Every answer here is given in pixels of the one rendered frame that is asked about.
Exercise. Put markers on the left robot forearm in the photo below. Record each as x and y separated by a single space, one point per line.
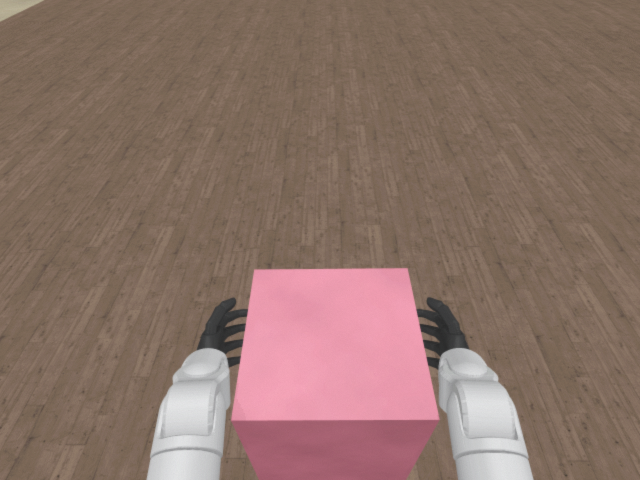
189 435

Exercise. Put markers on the left robot hand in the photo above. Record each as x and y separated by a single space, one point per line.
216 333

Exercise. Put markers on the carton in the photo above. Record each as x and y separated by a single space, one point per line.
333 381

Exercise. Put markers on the right robot hand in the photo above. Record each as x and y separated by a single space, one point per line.
448 331

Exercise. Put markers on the right robot forearm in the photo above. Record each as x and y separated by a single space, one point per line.
485 432

